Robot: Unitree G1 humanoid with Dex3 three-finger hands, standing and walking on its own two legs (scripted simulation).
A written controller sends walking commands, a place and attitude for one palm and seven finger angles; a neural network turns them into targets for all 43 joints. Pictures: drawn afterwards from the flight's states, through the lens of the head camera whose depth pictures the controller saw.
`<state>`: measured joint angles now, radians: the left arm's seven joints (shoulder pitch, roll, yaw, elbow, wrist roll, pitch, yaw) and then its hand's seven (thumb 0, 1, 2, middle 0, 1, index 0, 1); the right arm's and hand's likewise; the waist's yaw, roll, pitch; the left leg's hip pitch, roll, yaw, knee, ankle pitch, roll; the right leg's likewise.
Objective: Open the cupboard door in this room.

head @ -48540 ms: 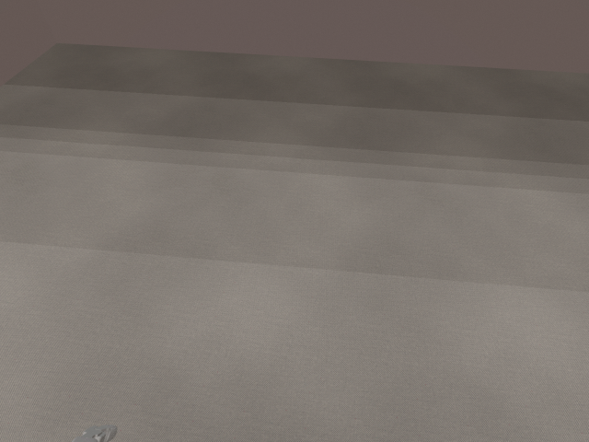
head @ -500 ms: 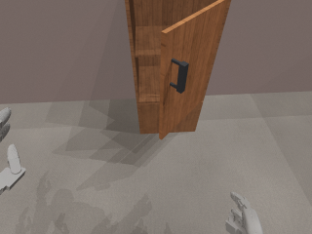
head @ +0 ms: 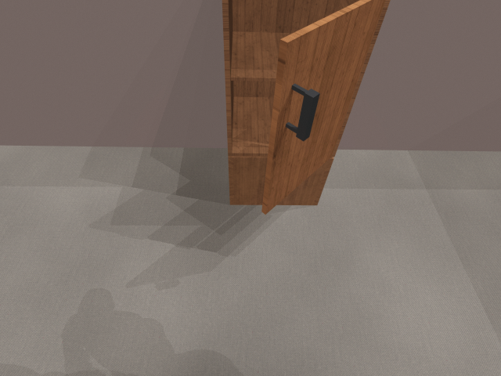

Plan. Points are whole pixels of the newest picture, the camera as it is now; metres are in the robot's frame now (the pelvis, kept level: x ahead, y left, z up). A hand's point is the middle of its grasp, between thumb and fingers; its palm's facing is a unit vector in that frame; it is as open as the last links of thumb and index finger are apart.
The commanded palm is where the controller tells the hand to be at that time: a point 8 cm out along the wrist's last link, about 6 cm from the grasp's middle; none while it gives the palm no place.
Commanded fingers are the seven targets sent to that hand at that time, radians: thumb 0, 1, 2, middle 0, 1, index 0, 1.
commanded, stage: let the arm hang, fingers relaxed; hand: left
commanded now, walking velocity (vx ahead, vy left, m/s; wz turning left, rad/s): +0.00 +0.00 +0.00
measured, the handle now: (299, 112) +0.67 -0.07 +0.03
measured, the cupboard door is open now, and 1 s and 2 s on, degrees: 45 45 45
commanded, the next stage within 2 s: look to check the result in 0.66 s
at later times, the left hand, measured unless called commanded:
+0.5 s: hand out of the picture -0.01 +0.17 -0.18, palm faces +0.03 -0.98 -0.17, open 7.3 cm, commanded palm none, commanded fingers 0.00 0.90 0.90 -0.20 -0.30 -0.20 -0.30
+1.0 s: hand out of the picture -0.01 +0.19 -0.17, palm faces +0.03 -0.98 -0.20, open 7.4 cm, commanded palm none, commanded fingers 0.00 0.90 0.90 -0.20 -0.30 -0.20 -0.30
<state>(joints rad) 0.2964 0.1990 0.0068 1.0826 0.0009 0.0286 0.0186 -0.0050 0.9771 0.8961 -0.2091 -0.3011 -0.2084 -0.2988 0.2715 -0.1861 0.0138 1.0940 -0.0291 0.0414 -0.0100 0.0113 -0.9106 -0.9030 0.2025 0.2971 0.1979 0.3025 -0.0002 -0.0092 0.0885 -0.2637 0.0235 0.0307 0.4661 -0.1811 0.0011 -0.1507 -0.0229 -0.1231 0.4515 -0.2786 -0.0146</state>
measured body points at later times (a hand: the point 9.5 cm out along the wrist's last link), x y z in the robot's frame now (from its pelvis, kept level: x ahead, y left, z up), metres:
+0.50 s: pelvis +0.00 +0.01 +0.00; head +0.00 +0.01 +0.45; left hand -0.01 +0.22 -0.16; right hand -0.02 -0.19 -0.17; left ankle +0.04 +0.12 -0.74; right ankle -0.02 -0.11 -0.74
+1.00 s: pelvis +0.00 +0.01 +0.00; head +0.02 +0.01 +0.45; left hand -0.01 +0.24 -0.16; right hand -0.01 -0.20 -0.16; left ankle +0.04 +0.12 -0.74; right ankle -0.02 -0.11 -0.74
